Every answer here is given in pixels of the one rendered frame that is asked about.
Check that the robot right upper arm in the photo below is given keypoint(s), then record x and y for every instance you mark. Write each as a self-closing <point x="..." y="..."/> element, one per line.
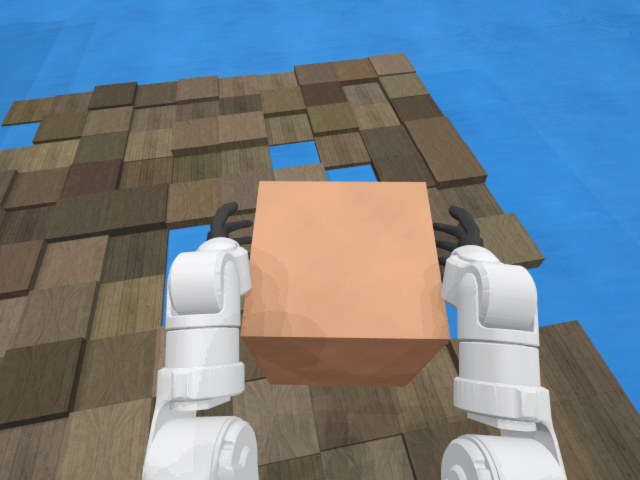
<point x="485" y="457"/>

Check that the left robot forearm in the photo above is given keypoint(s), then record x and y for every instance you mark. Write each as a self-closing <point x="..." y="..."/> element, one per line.
<point x="202" y="368"/>

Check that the carton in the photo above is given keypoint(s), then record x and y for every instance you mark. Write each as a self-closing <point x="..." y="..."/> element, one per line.
<point x="346" y="284"/>

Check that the robot left hand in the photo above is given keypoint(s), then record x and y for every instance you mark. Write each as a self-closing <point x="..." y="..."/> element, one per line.
<point x="221" y="229"/>

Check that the robot right hand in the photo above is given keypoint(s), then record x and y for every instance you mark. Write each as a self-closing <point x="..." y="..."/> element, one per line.
<point x="468" y="235"/>

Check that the robot left upper arm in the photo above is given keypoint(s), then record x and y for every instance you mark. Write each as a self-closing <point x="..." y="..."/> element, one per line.
<point x="203" y="448"/>

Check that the right robot forearm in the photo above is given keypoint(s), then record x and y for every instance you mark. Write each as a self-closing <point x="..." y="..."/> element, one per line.
<point x="497" y="324"/>

